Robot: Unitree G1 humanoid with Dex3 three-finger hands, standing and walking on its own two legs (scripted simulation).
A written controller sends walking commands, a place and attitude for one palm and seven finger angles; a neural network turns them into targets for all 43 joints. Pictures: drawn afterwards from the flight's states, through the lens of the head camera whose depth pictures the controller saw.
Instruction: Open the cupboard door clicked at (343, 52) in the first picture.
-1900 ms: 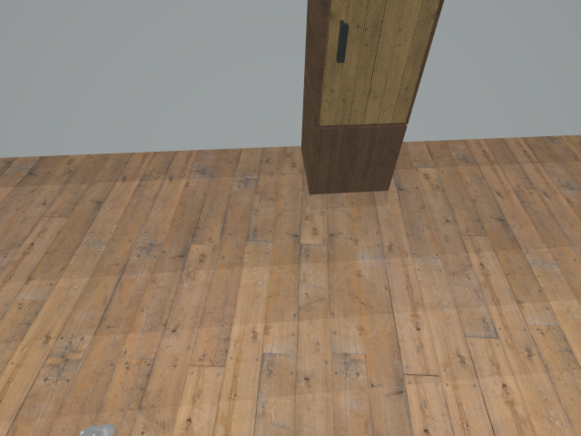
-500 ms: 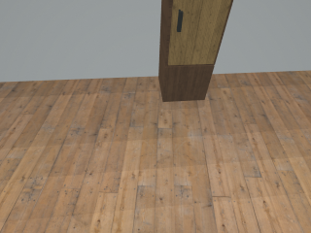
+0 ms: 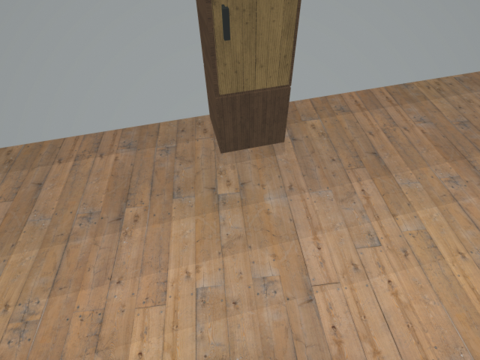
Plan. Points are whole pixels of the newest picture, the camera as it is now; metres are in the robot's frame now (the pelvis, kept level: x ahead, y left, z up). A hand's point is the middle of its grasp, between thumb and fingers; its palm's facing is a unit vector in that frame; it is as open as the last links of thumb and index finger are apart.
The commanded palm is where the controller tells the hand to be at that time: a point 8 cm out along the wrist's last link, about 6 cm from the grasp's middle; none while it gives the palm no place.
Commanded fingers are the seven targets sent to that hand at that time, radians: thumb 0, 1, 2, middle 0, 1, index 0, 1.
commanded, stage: walk to a spot facing it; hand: left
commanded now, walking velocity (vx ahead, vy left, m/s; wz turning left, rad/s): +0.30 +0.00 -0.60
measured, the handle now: (225, 22) +1.34 +0.18 +0.02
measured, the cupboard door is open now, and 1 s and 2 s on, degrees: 0 0 0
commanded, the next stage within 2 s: turn to face it in 1.76 s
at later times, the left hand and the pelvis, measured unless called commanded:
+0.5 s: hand out of the picture +0.11 +0.24 -0.17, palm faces -0.10 -0.98 -0.19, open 7.4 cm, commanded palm none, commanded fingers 0.00 0.90 0.90 -0.20 -0.30 -0.20 -0.30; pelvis +0.12 +0.05 +0.01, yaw -14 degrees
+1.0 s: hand (240, 203) +0.52 +0.05 -0.15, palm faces -0.62 -0.78 -0.13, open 7.4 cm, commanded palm none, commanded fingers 0.00 0.90 0.90 -0.20 -0.30 -0.20 -0.30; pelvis +0.30 +0.00 +0.01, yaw -32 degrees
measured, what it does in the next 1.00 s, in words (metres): walks ahead, turning right: left foot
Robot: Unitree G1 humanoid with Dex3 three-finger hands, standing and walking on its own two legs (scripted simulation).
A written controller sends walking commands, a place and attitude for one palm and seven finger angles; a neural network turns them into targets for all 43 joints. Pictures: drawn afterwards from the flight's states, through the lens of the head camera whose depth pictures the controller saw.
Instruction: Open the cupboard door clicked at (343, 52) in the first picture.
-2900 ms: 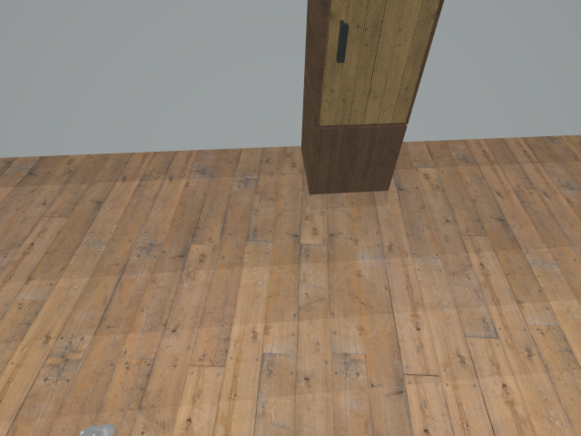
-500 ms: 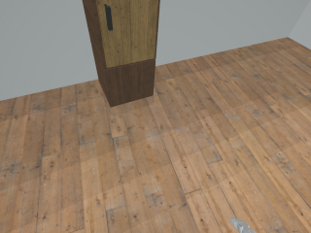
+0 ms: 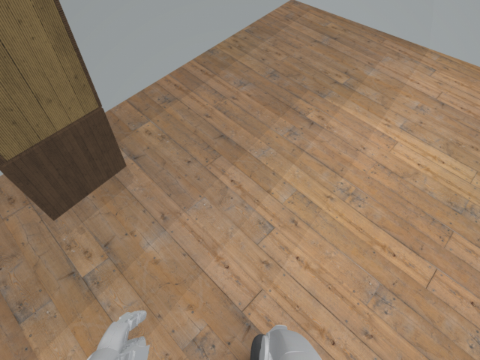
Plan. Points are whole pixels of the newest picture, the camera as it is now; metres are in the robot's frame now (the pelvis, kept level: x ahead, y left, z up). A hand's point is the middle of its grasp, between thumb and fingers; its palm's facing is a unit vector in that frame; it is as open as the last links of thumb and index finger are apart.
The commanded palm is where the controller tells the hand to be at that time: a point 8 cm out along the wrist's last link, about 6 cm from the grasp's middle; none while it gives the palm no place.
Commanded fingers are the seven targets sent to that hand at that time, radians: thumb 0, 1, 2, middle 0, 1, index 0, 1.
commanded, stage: walk to a spot facing it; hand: left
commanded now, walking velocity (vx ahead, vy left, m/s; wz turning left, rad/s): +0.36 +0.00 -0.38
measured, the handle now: out of the picture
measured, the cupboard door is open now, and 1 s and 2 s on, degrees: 0 0 0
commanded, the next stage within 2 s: turn to face it in 0.76 s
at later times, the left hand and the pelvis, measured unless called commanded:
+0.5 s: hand (130, 314) +0.23 +0.21 -0.18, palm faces -0.04 -0.98 -0.20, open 7.3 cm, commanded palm none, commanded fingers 0.00 0.90 0.90 -0.20 -0.30 -0.20 -0.30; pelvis +0.23 +0.01 -0.01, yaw -8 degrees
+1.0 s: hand (197, 179) +0.56 +0.09 -0.17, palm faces -0.38 -0.90 -0.24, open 7.4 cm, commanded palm none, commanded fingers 0.00 0.90 0.90 -0.20 -0.30 -0.20 -0.30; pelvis +0.39 -0.05 -0.02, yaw -21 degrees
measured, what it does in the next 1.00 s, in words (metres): walks ahead, turning right: right foot, then left foot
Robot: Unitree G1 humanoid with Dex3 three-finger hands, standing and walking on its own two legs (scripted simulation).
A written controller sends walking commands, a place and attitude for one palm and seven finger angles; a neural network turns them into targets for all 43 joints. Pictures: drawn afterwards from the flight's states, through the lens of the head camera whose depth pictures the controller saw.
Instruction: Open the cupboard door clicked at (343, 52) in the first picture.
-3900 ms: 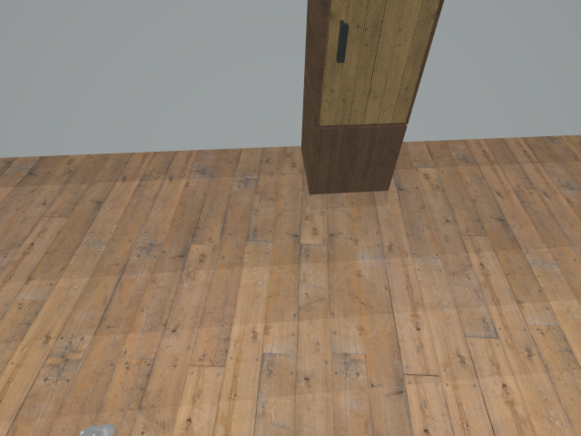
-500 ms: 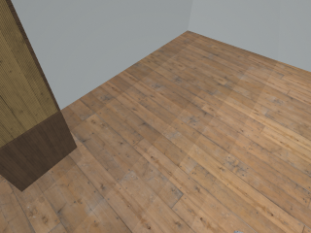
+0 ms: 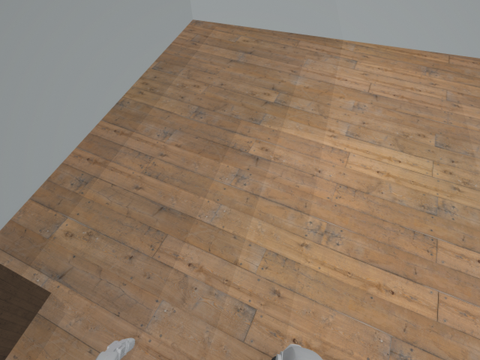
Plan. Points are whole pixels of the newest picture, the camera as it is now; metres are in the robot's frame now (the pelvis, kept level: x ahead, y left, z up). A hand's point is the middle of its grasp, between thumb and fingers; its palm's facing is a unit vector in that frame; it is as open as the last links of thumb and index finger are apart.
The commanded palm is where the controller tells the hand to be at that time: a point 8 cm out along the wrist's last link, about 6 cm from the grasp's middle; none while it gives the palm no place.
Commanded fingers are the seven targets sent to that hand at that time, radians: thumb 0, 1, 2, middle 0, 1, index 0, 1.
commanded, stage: turn to face it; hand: left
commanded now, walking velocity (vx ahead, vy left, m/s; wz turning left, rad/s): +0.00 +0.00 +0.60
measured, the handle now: out of the picture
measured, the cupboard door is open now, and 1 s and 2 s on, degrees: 0 0 0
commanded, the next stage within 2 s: take the last steps up to it in 1.94 s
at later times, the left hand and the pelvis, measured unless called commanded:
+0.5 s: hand out of the picture +0.07 +0.26 -0.16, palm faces +0.30 -0.93 -0.19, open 7.4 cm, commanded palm none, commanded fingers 0.00 0.90 0.90 -0.20 -0.30 -0.20 -0.30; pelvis +0.04 +0.04 +0.02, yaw +15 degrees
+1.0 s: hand out of the picture +0.04 +0.19 -0.12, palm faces +0.54 -0.79 -0.28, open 7.4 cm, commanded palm none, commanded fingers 0.00 0.90 0.90 -0.20 -0.30 -0.20 -0.30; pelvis +0.06 -0.03 +0.02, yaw +34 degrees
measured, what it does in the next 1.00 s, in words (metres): steps on the spot, turning left: left foot, then right foot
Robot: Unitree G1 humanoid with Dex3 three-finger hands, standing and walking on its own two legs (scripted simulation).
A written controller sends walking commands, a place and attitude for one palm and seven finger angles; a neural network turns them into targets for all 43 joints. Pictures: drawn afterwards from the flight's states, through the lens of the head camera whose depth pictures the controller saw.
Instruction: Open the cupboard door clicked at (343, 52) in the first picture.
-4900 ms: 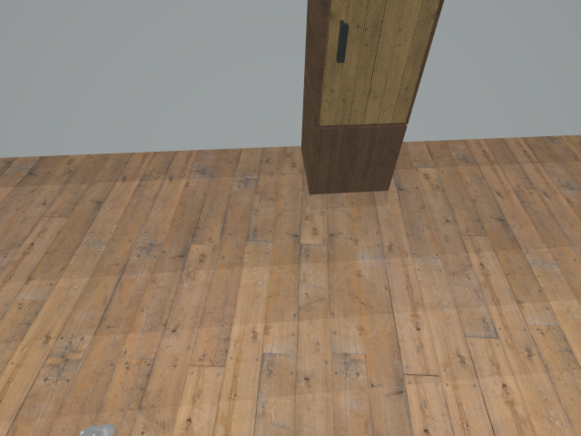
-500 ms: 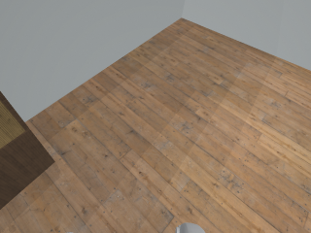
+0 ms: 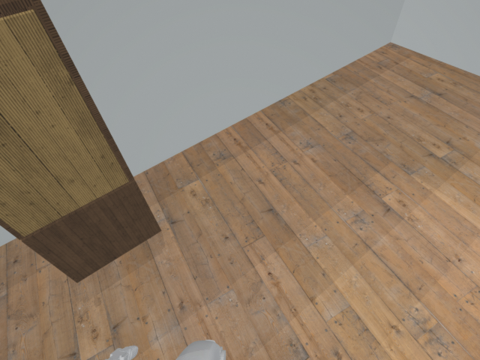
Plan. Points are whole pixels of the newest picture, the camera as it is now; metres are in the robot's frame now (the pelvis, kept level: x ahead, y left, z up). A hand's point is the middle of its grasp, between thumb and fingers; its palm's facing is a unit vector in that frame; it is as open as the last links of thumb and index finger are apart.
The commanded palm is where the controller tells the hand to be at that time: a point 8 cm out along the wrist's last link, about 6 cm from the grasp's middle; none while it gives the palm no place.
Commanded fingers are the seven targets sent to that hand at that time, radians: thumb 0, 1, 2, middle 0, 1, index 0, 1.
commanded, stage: turn to face it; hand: left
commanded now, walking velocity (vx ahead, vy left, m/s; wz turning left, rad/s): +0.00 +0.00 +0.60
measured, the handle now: out of the picture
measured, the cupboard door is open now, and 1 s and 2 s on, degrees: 0 0 0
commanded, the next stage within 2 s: take the last steps up to it in 0.94 s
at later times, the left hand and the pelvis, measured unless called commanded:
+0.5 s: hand out of the picture -0.02 +0.28 -0.17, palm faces +0.35 -0.89 -0.28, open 7.4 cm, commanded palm none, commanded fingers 0.00 0.90 0.90 -0.20 -0.30 -0.20 -0.30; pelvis -0.01 +0.04 +0.00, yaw +18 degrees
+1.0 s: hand out of the picture -0.05 +0.20 -0.15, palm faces +0.54 -0.80 -0.25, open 7.4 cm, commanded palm none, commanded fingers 0.00 0.90 0.90 -0.20 -0.30 -0.20 -0.30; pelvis +0.00 +0.00 +0.00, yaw +34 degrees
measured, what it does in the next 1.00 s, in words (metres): steps on the spot, turning left: left foot, then right foot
